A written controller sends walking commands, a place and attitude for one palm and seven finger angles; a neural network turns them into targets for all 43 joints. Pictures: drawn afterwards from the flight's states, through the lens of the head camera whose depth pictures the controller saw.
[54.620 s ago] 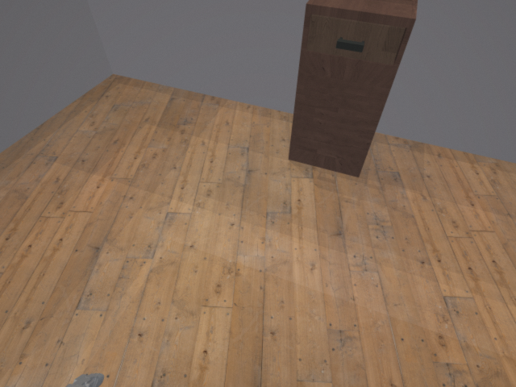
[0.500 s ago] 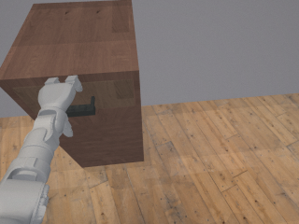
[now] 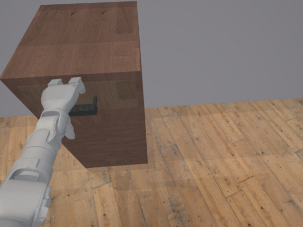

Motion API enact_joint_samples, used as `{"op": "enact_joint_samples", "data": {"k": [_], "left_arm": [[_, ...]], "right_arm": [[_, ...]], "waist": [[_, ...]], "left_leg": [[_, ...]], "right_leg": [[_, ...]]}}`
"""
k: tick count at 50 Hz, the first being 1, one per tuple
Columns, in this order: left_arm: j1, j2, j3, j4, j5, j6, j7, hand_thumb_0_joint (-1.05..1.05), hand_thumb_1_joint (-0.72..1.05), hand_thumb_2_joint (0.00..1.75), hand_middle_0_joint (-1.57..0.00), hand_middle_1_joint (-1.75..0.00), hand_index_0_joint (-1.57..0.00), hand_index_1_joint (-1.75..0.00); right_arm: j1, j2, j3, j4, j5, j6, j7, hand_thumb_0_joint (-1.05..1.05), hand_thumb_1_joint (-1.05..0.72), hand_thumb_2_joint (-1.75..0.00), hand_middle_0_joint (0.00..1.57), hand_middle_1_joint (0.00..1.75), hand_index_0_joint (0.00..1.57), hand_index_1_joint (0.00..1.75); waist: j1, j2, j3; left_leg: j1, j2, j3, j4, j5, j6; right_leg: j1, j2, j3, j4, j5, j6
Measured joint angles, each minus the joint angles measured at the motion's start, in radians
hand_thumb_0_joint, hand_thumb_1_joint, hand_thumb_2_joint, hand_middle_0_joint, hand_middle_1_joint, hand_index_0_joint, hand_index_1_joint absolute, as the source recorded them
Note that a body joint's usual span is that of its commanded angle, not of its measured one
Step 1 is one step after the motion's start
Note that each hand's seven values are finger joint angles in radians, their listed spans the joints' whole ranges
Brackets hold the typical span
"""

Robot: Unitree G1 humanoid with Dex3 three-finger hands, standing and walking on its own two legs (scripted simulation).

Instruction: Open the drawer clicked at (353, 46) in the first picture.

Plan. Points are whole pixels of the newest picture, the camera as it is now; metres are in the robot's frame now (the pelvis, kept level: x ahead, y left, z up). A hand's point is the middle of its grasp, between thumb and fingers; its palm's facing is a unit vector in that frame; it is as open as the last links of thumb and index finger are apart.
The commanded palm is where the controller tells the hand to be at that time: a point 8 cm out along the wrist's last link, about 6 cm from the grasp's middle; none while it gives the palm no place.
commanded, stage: re-aim the fingers above the handle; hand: left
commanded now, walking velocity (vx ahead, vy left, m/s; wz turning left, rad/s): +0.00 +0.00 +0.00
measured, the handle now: (81, 104) +0.49 +0.24 -0.03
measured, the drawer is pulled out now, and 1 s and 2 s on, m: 0.00 0.00 0.00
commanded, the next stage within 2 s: lower the fingers behind the handle in 1.72 s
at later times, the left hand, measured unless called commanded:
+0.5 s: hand (66, 110) +0.43 +0.26 +0.03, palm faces -0.05 -0.04 -1.00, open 13.8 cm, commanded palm +0.42 +0.26 +0.09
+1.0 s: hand (69, 108) +0.44 +0.25 +0.03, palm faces -0.05 -0.04 -1.00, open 13.8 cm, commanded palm +0.42 +0.25 +0.09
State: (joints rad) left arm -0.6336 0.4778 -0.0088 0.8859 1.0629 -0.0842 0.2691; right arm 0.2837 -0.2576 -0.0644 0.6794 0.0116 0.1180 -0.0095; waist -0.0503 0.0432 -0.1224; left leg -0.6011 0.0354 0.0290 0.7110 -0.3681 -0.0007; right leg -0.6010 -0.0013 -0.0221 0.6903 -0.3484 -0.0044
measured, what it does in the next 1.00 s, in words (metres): stands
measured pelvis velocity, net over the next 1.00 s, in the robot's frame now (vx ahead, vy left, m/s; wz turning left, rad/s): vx -0.01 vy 0.01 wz -0.01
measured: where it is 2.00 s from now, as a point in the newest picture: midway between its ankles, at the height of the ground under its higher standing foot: outside the picture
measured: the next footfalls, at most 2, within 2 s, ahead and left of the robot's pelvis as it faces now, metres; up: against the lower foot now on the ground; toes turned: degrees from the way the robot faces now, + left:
none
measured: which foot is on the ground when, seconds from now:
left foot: down 0.00-1.00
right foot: down 0.00-1.00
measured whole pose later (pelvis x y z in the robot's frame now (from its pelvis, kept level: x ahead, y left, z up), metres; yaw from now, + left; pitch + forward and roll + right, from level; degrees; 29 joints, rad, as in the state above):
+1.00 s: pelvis -0.01 +0.01 +0.00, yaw +0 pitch +16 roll -1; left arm -0.67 0.48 -0.02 0.91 1.07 -0.10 0.28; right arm 0.33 -0.25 -0.06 0.70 0.01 0.11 -0.01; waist -0.06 0.04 -0.12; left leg -0.65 0.03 0.04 0.74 -0.38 0.02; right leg -0.64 -0.01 -0.01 0.70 -0.34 0.01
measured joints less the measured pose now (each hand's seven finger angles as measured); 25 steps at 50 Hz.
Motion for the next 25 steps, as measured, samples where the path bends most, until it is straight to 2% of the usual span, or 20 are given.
{"op": "enact_joint_samples", "data": {"k": [7, 12, 25], "left_arm": [[0.011, 0.033, 0.038, 0.025, 0.001, -0.03, -0.022, 0.0, -0.49, 0.3, -0.32, -1.2, -0.32, -1.2], [0.025, 0.045, 0.053, 0.007, 0.002, -0.065, -0.006, 0.0, -0.49, 0.3, -0.32, -1.2, -0.32, -1.2], [-0.019, 0.033, 0.029, 0.051, 0.008, -0.036, 0.021, 0.0, -0.49, 0.3, -0.32, -1.2, -0.32, -1.2]], "right_arm": [[0.039, -0.003, 0.001, 0.004, 0.003, 0.003, -0.009, 0.0, -0.91, -0.9, 0.2, 0.3, 0.2, 0.3], [0.061, -0.005, -0.011, 0.021, 0.002, 0.001, -0.01, 0.01, -0.91, -0.9, 0.2, 0.3, 0.2, 0.3], [0.046, 0.001, -0.003, 0.032, 0.003, -0.01, -0.006, 0.01, -0.91, -0.9, 0.2, 0.3, 0.2, 0.3]], "waist": [[-0.016, 0.0, 0.001], [-0.015, 0.0, 0.0], [-0.02, -0.006, 0.0]], "left_leg": [[-0.005, 0.007, 0.011, -0.005, 0.005, -0.001], [-0.02, 0.008, 0.012, 0.004, 0.004, 0.0], [-0.037, 0.0, 0.014, 0.016, 0.007, 0.012]], "right_leg": [[-0.011, 0.007, 0.011, -0.002, 0.008, -0.001], [-0.025, 0.008, 0.012, 0.003, 0.011, 0.0], [-0.036, 0.0, 0.015, 0.003, 0.019, 0.011]]}}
